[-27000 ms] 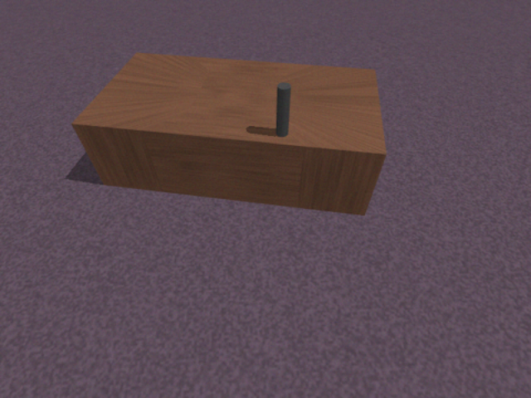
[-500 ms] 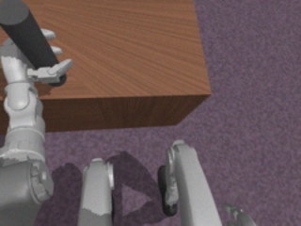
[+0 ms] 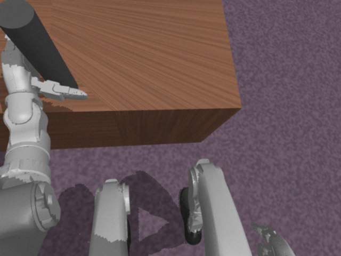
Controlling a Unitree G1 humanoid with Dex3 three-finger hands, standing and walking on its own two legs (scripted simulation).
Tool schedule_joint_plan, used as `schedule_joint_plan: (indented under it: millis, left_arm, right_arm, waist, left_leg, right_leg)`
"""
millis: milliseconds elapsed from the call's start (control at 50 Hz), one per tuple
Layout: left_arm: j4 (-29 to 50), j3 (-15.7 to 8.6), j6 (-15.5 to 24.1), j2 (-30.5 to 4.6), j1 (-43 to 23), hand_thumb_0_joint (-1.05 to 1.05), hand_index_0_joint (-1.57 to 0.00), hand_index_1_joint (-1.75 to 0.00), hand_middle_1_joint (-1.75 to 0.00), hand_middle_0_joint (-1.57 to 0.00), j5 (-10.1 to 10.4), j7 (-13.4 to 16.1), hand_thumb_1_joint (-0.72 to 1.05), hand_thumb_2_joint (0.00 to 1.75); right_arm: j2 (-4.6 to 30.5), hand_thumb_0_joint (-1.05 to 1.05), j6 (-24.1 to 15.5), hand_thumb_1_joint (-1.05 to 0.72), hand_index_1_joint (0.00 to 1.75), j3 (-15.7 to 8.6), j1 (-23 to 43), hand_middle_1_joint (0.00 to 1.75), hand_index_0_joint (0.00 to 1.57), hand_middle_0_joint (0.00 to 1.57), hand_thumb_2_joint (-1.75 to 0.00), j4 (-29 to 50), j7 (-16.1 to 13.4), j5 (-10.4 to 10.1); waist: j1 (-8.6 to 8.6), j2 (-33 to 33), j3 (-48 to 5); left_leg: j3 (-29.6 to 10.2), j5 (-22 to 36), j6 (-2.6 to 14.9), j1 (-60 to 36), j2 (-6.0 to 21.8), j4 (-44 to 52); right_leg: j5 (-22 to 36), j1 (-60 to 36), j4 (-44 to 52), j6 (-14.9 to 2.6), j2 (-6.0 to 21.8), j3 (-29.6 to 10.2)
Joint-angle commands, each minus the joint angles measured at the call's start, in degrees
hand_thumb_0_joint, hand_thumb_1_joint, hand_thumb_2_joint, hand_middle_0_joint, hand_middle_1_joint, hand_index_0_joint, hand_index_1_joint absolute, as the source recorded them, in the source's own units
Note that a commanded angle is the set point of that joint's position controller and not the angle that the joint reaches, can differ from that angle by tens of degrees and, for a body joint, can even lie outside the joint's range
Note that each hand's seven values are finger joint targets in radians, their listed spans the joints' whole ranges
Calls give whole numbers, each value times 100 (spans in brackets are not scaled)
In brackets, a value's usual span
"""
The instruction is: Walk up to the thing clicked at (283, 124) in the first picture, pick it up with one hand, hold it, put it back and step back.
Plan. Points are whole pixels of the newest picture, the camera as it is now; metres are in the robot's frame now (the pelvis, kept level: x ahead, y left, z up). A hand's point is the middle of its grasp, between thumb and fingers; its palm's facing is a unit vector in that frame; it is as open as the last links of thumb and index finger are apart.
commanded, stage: withdraw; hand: left
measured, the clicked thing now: (47, 60) +0.53 +0.18 +0.03
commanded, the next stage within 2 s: rise in 0.18 s
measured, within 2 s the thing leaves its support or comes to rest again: neither
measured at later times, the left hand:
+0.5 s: hand out of the picture +0.51 +0.25 +0.13, palm faces +0.15 -0.95 -0.27, open 17.3 cm
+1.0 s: hand out of the picture +0.37 +0.20 +0.17, palm faces +0.12 -0.95 -0.30, open 17.1 cm
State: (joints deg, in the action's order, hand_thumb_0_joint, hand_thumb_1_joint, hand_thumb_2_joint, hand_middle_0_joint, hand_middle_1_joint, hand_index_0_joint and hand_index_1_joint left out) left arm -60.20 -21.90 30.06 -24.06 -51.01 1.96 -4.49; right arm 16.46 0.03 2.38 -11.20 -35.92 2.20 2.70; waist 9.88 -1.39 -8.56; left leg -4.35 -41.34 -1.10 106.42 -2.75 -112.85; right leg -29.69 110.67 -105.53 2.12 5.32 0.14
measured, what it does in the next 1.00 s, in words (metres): rises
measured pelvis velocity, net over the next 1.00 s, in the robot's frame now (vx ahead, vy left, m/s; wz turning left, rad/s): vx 0.08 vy -0.01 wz -0.03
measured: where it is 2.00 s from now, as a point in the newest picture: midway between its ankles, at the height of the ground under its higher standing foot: (157, 241)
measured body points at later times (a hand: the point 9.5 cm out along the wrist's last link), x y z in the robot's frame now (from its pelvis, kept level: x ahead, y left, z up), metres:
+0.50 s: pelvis +0.02 +0.00 +0.13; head +0.18 +0.03 +0.55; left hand +0.50 +0.30 +0.15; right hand +0.08 -0.27 +0.02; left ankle +0.06 +0.12 -0.44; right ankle +0.12 -0.15 -0.44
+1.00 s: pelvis +0.08 -0.01 +0.25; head +0.14 +0.01 +0.70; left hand +0.36 +0.25 +0.19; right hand +0.17 -0.27 +0.15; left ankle +0.06 +0.12 -0.44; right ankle +0.12 -0.15 -0.44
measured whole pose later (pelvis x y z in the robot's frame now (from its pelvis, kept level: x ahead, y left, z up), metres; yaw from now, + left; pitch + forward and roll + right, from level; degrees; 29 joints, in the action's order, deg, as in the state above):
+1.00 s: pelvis +0.08 -0.01 +0.25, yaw -2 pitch +12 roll -2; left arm -37.4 -8.1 -3.5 -16.2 -6.0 -0.1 6.4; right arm 13.4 1.7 0.4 -17.9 -34.0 -5.6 -3.5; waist 3.5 0.1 -5.7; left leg -1.7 -28.6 -1.1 36.8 2.1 -53.5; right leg -19.4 41.6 -49.1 1.5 1.6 1.4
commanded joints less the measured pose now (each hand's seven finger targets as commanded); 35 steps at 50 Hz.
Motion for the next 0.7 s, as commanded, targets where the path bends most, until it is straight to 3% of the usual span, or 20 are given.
schedule_joint_plan:
  millis: [0, 100, 120, 140, 180, 260, 280, 300, 320, 340, 380, 420, 440, 460, 480, 520, 580, 620, 640, 680]
  left_arm:
    - [1981, -567, 327, -2027, -2606, 0, -7, -6, -6, -7, 166, -40, -48, 11]
    - [2037, -727, -160, -2384, -2575, 0, -7, -6, -6, -7, 212, -142, -53, 9]
    - [1849, -759, -294, -2443, -2455, 0, -5, -5, -5, -5, 206, -197, -52, 9]
    - [1632, -579, -419, -2234, -2326, 0, -6, -5, -5, -5, 190, -284, -52, 8]
    - [969, -386, -675, -1824, -1714, 0, -8, -7, -7, -7, 282, -498, -55, 8]
    - [1252, -281, -844, -1894, -1684, 0, -10, -6, -8, -8, 416, -853, -54, 6]
    - [844, -147, -897, -1555, -1435, 0, -2, -3, -2, -3, 506, -928, -46, 9]
    - [893, 66, -1268, -2246, -1600, 0, -4, -1, -1, -4, -339, -586, -45, 5]
    - [1008, 183, -1455, -1996, -1856, 0, -4, -1, -1, -5, -245, -317, -46, 6]
    - [997, 157, -1575, -1961, -1757, 0, -5, -2, -2, -5, -235, -193, -48, 6]
    - [1379, -137, -1724, -2668, -1815, 0, -5, -2, -1, -6, -402, 3, -49, 6]
    - [1832, -501, -1797, -3414, -1841, 0, -7, -3, -2, -8, -555, 257, -53, 5]
    - [1881, -560, -1835, -3628, -1870, 0, -6, -6, -6, -6, -619, 362, -54, 6]
    - [1600, -596, -1909, -3498, -1530, 0, -5, -5, -5, -5, -623, 458, -60, 3]
    - [1561, -437, -1942, -3218, -1597, 0, -5, -5, -5, -5, -633, 541, -56, 5]
    - [1196, -254, -2031, -2815, -1432, 0, -5, -5, -5, -5, -655, 686, -56, 5]
    - [-157, 442, -2303, -1677, -342, 0, -6, -7, -7, -7, -671, 736, -54, 7]
    - [293, 144, -2380, -2224, -169, 0, -6, -7, -7, -7, -690, 807, -53, 7]
    - [672, 357, -2408, -1923, -236, 0, -6, -7, -7, -7, -651, 774, -52, 8]
    - [722, 724, -2522, -1319, 313, 0, -6, -7, -7, -6, -548, 737, -51, 8]
  right_arm:
    - [1143, 0, 21, -89, 30, -397, -1115, 30, 20, 20, -90, 269, -125, -61]
    - [1110, 0, 110, -90, 30, -433, -1171, 30, 20, 20, -90, 326, -258, -183]
    - [1117, 0, 124, -90, 30, -426, -1157, 30, 20, 20, -90, 270, -290, -205]
    - [1084, 0, 110, -90, 30, -416, -1187, 30, 20, 20, -90, 247, -309, -216]
    - [1079, 0, 61, -90, 30, -395, -1144, 30, 20, 20, -90, 209, -361, -255]
    - [1036, 0, -58, -89, 30, -390, -1174, 30, 20, 20, -89, 244, -424, -304]
    - [1041, 0, -86, -81, 30, -381, -1163, 30, 20, 20, -88, 236, -424, -323]
    - [986, 0, 47, -84, 30, -404, -1160, 30, 20, 20, -89, 287, -415, -288]
    - [961, 0, 99, -85, 30, -397, -1130, 30, 20, 20, -89, 306, -419, -354]
    - [1006, 0, 117, -87, 30, -419, -1132, 30, 20, 20, -90, 381, -445, -413]
    - [1012, 0, 200, -87, 30, -417, -1232, 30, 20, 20, -90, 349, -440, -412]
    - [993, 0, 260, -92, 30, -410, -1273, 30, 20, 20, -91, 359, -477, -449]
    - [954, 0, 301, -89, 30, -375, -1284, 30, 20, 20, -90, 350, -502, -441]
    - [917, 0, 321, -89, 30, -357, -1255, 30, 20, 20, -90, 377, -539, -449]
    - [890, 0, 315, -89, 30, -366, -1277, 30, 20, 20, -90, 322, -571, -426]
    - [862, 0, 281, -89, 30, -388, -1332, 30, 20, 20, -90, 268, -606, -389]
    - [760, 0, 205, -89, 30, -380, -1558, 30, 20, 20, -90, -388, -566, -315]
    - [898, 0, 183, -89, 30, -476, -1470, 30, 20, 20, -90, -115, -565, -355]
    - [875, 0, 180, -89, 30, -487, -1387, 30, 20, 20, -90, 79, -538, -369]
    - [847, 0, 144, -89, 30, -506, -1286, 30, 20, 20, -90, 338, -510, -422]
  waist:
    - [-97, -996, -4542]
    - [-56, -864, -4696]
    - [-70, -829, -4513]
    - [73, -724, -4299]
    - [133, -359, -3738]
    - [41, -398, -3215]
    - [63, -370, -2858]
    - [-261, -741, -3009]
    - [-156, -732, -2867]
    - [-152, -634, -2755]
    - [-355, -848, -2997]
    - [-580, -1097, -3502]
    - [-558, -1108, -3580]
    - [-530, -937, -3428]
    - [-380, -1010, -3224]
    - [-261, -865, -2888]
    - [-193, -620, -1438]
    - [-422, -700, -1883]
    - [-418, -730, -2086]
    - [-442, -444, -2201]
  left_leg:
    - [228, 1488, 181, -2411, 11, 1911]
    - [230, 1189, 236, -2767, 54, 2395]
    - [179, 1148, 232, -2873, 77, 2518]
    - [185, 1098, 244, -2830, 102, 2588]
    - [177, 1096, 275, -2723, 153, 2668]
    - [154, 1213, 255, -2888, 245, 2921]
    - [76, 1189, 217, -2971, 275, 3038]
    - [56, 1114, 156, -3746, 259, 3640]
    - [-10, 952, 141, -3881, 306, 3802]
    - [-82, 970, 115, -4132, 339, 3974]
    - [-124, 1082, 91, -4501, 349, 4269]
    - [-103, 1709, 40, -5151, 362, 4470]
    - [-37, 1840, 59, -5212, 340, 4518]
    - [-33, 1956, 63, -5337, 344, 4641]
    - [-52, 2125, 35, -5535, 378, 4751]
    - [46, 2329, 58, -5698, 369, 4910]
    - [120, 2215, 58, -5655, 405, 5256]
    - [174, 2536, 44, -6021, 409, 5409]
    - [210, 2810, 16, -6242, 416, 5462]
    - [252, 3131, 2, -6447, 395, 5644]
  right_leg:
    - [914, -3298, 1022, -442, -162, 208]
    - [714, -4061, 1670, -385, -192, 128]
    - [674, -4040, 1792, -385, -202, 131]
    - [639, -4094, 1917, -374, -225, 144]
    - [657, -4144, 2175, -353, -263, 154]
    - [675, -4268, 2476, -358, -294, 175]
    - [631, -4036, 2523, -374, -284, 199]
    - [483, -4276, 2843, -409, -297, 189]
    - [354, -4309, 2972, -398, -337, 199]
    - [401, -4319, 3126, -387, -351, 226]
    - [532, -4706, 3318, -363, -379, 205]
    - [990, -5280, 3459, -372, -382, 206]
    - [1092, -5599, 3585, -367, -398, 191]
    - [1196, -5782, 3725, -361, -410, 207]
    - [1326, -5739, 3822, -371, -421, 226]
    - [1494, -5988, 4175, -376, -430, 226]
    - [1298, -5840, 4681, -405, -456, 270]
    - [1547, -6316, 4878, -411, -438, 244]
    - [1754, -6527, 4946, -426, -452, 256]
    - [2072, -7082, 5143, -408, -485, 318]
